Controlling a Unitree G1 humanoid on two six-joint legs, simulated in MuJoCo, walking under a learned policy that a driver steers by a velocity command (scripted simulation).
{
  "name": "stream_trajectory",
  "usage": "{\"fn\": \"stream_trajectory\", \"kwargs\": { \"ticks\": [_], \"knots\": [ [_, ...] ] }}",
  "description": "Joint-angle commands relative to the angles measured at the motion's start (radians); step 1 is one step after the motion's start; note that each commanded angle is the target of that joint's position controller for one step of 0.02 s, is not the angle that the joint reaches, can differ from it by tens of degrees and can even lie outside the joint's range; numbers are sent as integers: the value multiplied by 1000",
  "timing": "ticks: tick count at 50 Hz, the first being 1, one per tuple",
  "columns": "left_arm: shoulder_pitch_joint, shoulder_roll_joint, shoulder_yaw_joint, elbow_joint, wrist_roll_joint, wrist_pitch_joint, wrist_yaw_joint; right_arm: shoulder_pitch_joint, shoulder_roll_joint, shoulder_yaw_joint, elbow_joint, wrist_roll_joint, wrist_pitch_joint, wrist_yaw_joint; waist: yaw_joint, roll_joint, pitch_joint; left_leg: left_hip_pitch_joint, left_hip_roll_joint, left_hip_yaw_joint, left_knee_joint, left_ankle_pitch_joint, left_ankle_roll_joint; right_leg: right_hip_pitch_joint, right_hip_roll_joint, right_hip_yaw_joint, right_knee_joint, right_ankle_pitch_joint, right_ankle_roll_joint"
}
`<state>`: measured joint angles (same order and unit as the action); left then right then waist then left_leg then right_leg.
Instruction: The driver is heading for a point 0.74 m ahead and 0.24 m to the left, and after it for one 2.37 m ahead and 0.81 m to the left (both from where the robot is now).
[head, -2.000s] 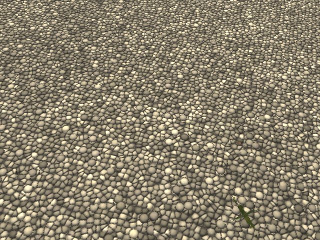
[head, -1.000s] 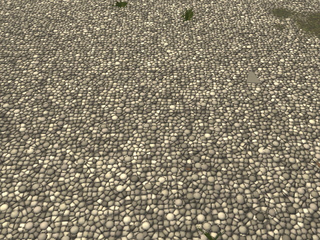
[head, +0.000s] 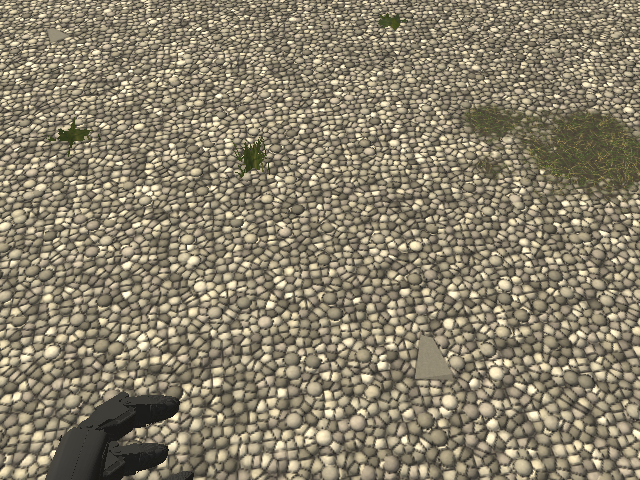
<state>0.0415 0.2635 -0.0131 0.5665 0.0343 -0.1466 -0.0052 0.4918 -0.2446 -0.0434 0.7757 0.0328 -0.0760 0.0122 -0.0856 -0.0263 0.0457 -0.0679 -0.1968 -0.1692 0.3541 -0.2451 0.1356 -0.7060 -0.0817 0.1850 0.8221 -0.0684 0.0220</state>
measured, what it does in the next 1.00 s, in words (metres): walks ahead, turning left: right foot, then left foot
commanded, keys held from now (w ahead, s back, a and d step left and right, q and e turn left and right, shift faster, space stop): w+q+shift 0.70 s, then w+e+shift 0.30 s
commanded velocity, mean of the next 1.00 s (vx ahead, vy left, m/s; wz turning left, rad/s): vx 1.00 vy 0.00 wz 0.70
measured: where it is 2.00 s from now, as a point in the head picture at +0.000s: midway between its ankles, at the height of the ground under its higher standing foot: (95, 138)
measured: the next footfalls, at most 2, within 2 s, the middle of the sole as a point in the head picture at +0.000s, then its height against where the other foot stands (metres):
right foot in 0.16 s outside the picture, level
left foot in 0.64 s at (206, 402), level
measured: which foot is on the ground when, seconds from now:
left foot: down 0.00-0.16, up 0.18-0.62, down 0.64-1.00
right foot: up 0.00-0.14, down 0.16-0.64, up 0.66-1.00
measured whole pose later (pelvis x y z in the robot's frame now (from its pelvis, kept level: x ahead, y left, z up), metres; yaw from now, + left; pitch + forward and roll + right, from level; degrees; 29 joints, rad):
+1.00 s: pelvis +0.81 +0.24 -0.01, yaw +41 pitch -1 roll +1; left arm 0.14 0.28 0.01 0.68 -0.03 -0.10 -0.03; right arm 0.39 -0.25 -0.02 0.76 0.00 -0.12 0.01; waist -0.07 -0.04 0.03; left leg 0.14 -0.11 0.00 0.23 -0.37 0.10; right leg -0.77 -0.10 0.02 0.65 0.26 -0.01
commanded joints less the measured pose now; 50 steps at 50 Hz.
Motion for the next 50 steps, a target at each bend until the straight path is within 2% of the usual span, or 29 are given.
{"fn": "stream_trajectory", "kwargs": {
  "ticks": [1,5,6,7,8,9,10,11,12,13,14,17,21,24,27,29,30,31,32,33,34,35,36,37,39,41,44,46,50],
  "knots": [
    [-113,56,25,-98,-14,-12,2,-71,-179,-52,-72,17,-17,-18,8,66,53,-449,157,-217,-189,36,89,403,113,-132,-221,267,37],
    [-141,140,72,-115,-65,-20,11,-43,-160,-56,-42,24,-1,-28,14,122,17,-161,199,-312,-27,112,41,405,111,-58,-380,175,36],
    [-74,173,93,-103,-71,-25,14,-53,-169,-61,-42,15,7,-29,58,134,-33,-97,202,-312,78,283,22,467,121,-69,-383,106,19],
    [75,203,114,-82,-77,-27,17,-82,-186,-64,-50,0,16,-23,155,142,-143,-74,183,-273,264,444,-14,620,99,-80,-362,58,-8],
    [341,226,125,-44,-79,-12,28,-130,-139,-44,-87,-39,22,-15,279,142,-338,-214,177,-227,564,401,-42,945,-31,1,-224,-94,-59],
    [436,305,135,-1,-40,-3,16,72,16,3,-112,0,12,-7,165,-322,-531,-592,40,-103,955,-291,-92,1339,-329,565,-354,-463,-253],
    [438,254,133,12,-49,6,0,57,-51,17,-123,46,15,-17,182,-417,-522,-753,159,-45,1117,-269,-88,1317,-371,812,-481,-836,-246],
    [373,172,120,-8,-49,18,10,-74,-126,-1,-127,37,21,-25,222,-265,-336,-814,203,0,1135,-172,-89,1172,-310,647,-512,-772,-198],
    [331,153,112,8,-34,29,14,-173,-158,-10,-144,11,23,-24,221,-82,-194,-799,235,40,1099,-109,-89,1006,-264,456,-519,-540,-166],
    [314,150,111,30,-15,35,14,-253,-148,-12,-171,-14,18,-16,205,3,-100,-771,270,51,1057,-78,-84,865,-235,334,-530,-345,-163],
    [297,133,105,49,-3,32,14,-268,-128,-14,-186,-11,23,-6,173,-8,-57,-721,308,42,1017,-63,-80,767,-206,231,-544,-217,-162],
    [237,70,90,104,-40,24,2,-264,-72,-4,-218,22,59,5,104,-67,6,-736,373,55,981,-74,-76,643,-183,61,-609,-146,-163],
    [187,134,105,128,-30,18,7,-329,-79,5,-246,2,55,21,76,-17,82,-748,376,89,824,150,-103,551,-154,-171,-686,24,-150],
    [251,183,111,159,-29,16,12,-458,-88,7,-270,-4,39,44,127,41,119,-693,332,184,595,327,-76,597,-118,-308,-716,131,-105],
    [306,248,118,183,-26,30,21,-521,-120,-7,-289,6,24,70,122,9,89,-541,220,317,429,326,-24,707,-112,-398,-632,674,-50],
    [316,309,130,183,-30,55,36,-425,-178,-37,-280,16,30,71,31,-91,-1,-396,134,372,432,201,8,787,-144,-412,-415,1163,-39],
    [280,326,136,167,-31,67,39,-250,-227,-65,-240,22,42,66,-70,-130,-88,-201,112,362,449,141,39,746,-165,-404,-206,1293,-53],
    [215,314,133,133,-36,65,36,21,-298,-107,-166,18,55,52,-202,-97,-196,162,122,281,370,181,94,554,-143,-384,108,1181,-56],
    [171,207,104,116,-43,39,32,109,-338,-131,-126,31,74,25,-218,158,-179,428,196,116,271,235,151,250,68,-385,597,141,-13],
    [364,83,53,23,-49,-13,13,-49,-391,-105,-191,-7,49,30,33,384,-357,645,443,-591,103,-149,390,-141,173,-143,887,-496,4],
    [225,192,62,6,-66,-50,0,-25,-289,-95,-218,-22,34,25,-67,179,-436,597,458,-740,-58,-463,345,-163,113,9,810,-376,-48],
    [131,190,65,-28,-92,-54,2,-38,-265,-87,-197,-36,13,27,-24,60,-212,398,446,-689,-135,-433,285,-191,91,-22,699,-338,-58],
    [159,167,58,6,-78,-43,12,-110,-216,-71,-189,-33,-7,30,48,-82,-137,218,431,-565,-130,-298,239,-116,22,-31,579,-285,-59],
    [218,151,57,45,-57,-24,14,-186,-183,-57,-194,-36,-13,26,102,-87,-84,54,386,-441,-116,-192,215,-19,-17,-42,504,-244,-43],
    [278,151,64,88,-50,27,7,-254,-128,-35,-184,-45,-16,18,151,-6,-11,-180,329,-259,-140,-65,183,91,-81,-73,430,-211,-12],
    [217,106,49,68,-43,53,12,-215,-128,-28,-145,-39,-28,9,125,32,39,-286,297,-121,-167,40,161,75,-99,-113,351,-109,17],
    [71,72,30,37,-37,49,9,-167,-135,-22,-107,-40,-47,-5,51,49,74,-301,253,53,-195,107,106,74,-85,-157,78,207,17],
    [-5,58,25,31,-49,36,-8,-118,-157,-23,-79,-37,-61,-7,0,41,76,-268,281,101,-251,98,81,144,-43,-189,-68,392,-3],
    [-101,79,36,-1,-80,24,-52,-52,-166,-22,-20,-35,-48,-6,-33,49,122,63,344,185,-252,285,14,9,16,-201,-259,372,-60]
  ]
}}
